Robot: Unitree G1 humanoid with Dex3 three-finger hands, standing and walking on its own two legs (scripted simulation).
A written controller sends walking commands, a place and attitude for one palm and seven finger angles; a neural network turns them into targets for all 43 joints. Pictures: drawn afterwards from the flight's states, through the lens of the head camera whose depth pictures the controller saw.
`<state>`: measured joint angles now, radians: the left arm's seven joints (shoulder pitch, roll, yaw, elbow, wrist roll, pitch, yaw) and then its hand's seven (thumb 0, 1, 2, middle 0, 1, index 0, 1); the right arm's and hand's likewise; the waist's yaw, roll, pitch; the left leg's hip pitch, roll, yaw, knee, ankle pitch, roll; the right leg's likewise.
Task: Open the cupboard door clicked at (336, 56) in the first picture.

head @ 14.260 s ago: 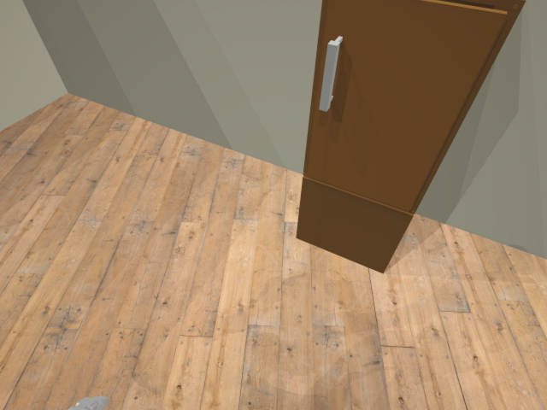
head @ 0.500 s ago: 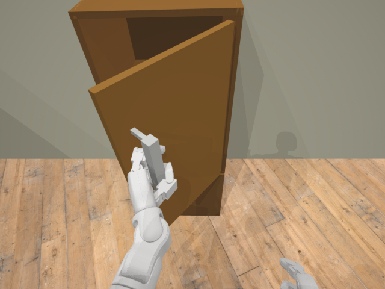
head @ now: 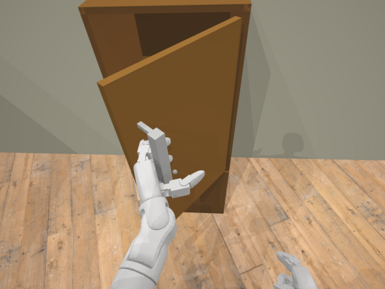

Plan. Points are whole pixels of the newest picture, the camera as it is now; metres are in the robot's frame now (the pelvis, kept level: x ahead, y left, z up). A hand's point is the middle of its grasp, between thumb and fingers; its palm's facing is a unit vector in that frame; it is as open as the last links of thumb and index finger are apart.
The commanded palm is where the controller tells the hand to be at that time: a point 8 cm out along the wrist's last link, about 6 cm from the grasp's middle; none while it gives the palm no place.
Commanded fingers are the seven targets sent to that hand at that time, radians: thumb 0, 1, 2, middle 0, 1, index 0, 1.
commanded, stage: open thumb and fingers to let go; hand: left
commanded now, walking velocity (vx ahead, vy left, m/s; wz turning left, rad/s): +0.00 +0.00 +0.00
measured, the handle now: (155, 158) +0.36 +0.10 +0.09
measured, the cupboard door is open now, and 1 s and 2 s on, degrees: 50 53 53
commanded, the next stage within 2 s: slide the hand sideways off the handle in 0.38 s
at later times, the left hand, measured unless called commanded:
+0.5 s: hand (173, 171) +0.33 +0.06 +0.09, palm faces +0.33 -0.94 -0.02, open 14.8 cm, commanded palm +0.29 +0.09 +0.09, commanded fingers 0.00 -0.50 0.30 -0.15 -0.30 -0.15 -0.30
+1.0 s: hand (173, 191) +0.29 +0.06 +0.09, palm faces -0.10 -0.99 +0.02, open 16.3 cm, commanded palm +0.25 +0.12 +0.09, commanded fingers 0.00 -0.50 0.30 -0.15 -0.30 -0.15 -0.30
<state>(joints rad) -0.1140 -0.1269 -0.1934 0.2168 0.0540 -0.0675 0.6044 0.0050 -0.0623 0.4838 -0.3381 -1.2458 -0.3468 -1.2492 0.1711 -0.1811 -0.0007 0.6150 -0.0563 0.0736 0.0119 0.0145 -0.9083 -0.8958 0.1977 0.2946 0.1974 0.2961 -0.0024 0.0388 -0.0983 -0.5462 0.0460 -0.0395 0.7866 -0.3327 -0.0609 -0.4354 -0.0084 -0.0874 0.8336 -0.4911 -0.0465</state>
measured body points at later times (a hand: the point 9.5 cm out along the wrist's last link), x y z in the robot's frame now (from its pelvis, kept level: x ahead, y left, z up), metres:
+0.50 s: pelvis -0.02 +0.02 +0.00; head -0.01 +0.01 +0.45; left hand +0.31 +0.11 +0.09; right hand +0.15 -0.19 -0.11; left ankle +0.04 +0.17 -0.70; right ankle -0.04 -0.08 -0.70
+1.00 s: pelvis -0.02 +0.03 +0.00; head -0.01 +0.02 +0.45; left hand +0.29 +0.11 +0.09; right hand +0.12 -0.20 -0.10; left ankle +0.04 +0.17 -0.70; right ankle -0.04 -0.08 -0.70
